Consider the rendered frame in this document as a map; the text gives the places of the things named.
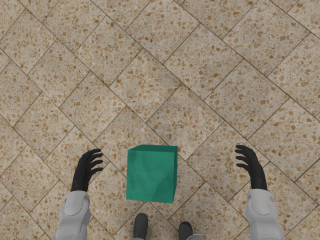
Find left robot foot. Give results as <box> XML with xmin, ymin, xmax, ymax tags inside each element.
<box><xmin>133</xmin><ymin>213</ymin><xmax>148</xmax><ymax>240</ymax></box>

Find robot right forearm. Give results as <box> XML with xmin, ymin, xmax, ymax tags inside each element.
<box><xmin>245</xmin><ymin>188</ymin><xmax>286</xmax><ymax>240</ymax></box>

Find carton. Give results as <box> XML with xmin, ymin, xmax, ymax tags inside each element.
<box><xmin>126</xmin><ymin>144</ymin><xmax>178</xmax><ymax>204</ymax></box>

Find right robot hand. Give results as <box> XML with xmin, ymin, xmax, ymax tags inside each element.
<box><xmin>235</xmin><ymin>145</ymin><xmax>268</xmax><ymax>191</ymax></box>

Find left robot hand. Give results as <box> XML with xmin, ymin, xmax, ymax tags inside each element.
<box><xmin>71</xmin><ymin>148</ymin><xmax>104</xmax><ymax>192</ymax></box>

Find robot left forearm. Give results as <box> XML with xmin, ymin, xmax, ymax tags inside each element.
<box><xmin>52</xmin><ymin>190</ymin><xmax>91</xmax><ymax>240</ymax></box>

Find right robot foot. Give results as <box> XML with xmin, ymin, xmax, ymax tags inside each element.
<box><xmin>178</xmin><ymin>221</ymin><xmax>193</xmax><ymax>240</ymax></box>

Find robot foot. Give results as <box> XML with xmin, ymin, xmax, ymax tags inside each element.
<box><xmin>133</xmin><ymin>213</ymin><xmax>148</xmax><ymax>240</ymax></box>
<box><xmin>178</xmin><ymin>221</ymin><xmax>193</xmax><ymax>240</ymax></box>

